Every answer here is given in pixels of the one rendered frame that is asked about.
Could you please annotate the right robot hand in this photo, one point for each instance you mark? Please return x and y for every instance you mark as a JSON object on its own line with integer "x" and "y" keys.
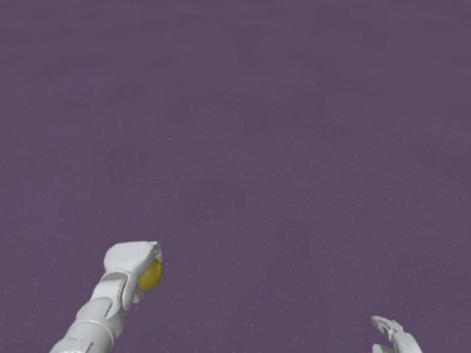
{"x": 401, "y": 342}

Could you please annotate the ball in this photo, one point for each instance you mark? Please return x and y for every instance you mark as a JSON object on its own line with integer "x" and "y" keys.
{"x": 152, "y": 277}

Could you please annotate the left robot hand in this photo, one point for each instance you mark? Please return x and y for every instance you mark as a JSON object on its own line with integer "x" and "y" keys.
{"x": 136, "y": 257}

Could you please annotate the left robot arm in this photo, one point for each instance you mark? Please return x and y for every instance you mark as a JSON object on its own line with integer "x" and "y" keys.
{"x": 99, "y": 322}

